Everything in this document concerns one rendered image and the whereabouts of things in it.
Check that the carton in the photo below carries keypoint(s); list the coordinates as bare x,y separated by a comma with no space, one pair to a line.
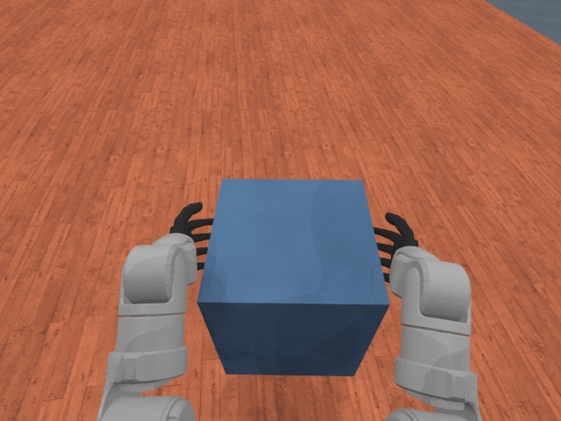
292,282

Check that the left robot forearm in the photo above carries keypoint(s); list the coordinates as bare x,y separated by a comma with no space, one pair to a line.
149,350

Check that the robot left upper arm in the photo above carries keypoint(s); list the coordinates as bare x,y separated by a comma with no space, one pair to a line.
150,408

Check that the robot left hand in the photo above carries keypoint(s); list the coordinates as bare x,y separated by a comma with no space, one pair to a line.
182,225

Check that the right robot forearm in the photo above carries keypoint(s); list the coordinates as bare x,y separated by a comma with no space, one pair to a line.
434,365

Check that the robot right hand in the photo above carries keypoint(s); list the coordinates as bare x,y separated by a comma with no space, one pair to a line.
405,239

